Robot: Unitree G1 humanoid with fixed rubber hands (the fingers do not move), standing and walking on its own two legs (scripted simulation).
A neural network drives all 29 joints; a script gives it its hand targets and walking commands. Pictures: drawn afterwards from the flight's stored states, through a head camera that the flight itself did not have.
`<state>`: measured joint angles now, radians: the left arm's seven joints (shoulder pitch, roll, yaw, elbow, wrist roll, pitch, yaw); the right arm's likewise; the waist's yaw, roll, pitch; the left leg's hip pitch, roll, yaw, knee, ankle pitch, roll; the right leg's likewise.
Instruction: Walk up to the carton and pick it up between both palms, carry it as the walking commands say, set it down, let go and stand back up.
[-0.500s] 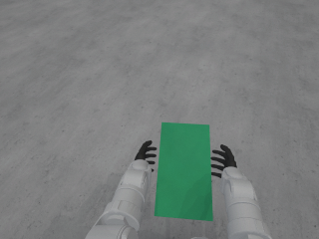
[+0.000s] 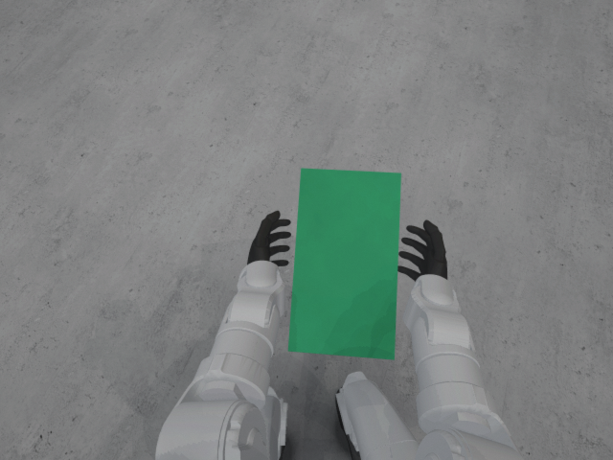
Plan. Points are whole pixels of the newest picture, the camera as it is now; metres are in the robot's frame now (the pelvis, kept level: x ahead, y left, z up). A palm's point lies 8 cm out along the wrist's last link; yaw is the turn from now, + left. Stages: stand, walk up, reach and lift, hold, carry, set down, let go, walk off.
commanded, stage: set down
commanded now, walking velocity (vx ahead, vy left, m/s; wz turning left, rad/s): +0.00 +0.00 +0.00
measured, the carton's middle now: (342, 263) +0.41 -0.08 -0.20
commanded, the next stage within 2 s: none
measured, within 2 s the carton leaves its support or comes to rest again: neither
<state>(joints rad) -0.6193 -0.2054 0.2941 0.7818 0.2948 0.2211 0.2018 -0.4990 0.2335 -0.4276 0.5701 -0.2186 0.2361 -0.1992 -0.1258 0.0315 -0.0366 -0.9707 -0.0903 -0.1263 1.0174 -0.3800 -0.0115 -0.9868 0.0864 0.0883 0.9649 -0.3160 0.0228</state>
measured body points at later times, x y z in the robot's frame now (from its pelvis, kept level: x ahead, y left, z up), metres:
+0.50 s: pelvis +0.00 +0.01 -0.07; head +0.19 +0.01 +0.34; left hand +0.42 +0.04 -0.15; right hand +0.37 -0.19 -0.14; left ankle +0.06 +0.12 -0.67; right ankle +0.08 -0.12 -0.67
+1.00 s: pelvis -0.02 +0.01 -0.14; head +0.23 -0.02 +0.24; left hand +0.45 +0.03 -0.23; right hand +0.40 -0.20 -0.23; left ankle +0.06 +0.12 -0.67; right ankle +0.08 -0.12 -0.67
